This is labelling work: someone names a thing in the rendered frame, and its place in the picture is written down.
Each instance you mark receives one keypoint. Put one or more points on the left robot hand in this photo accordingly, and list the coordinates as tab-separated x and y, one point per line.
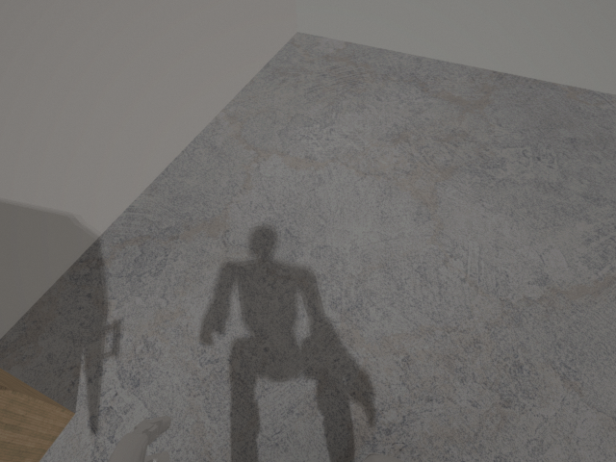
132	447

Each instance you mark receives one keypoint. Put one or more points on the cupboard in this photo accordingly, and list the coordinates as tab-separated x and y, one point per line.
30	422

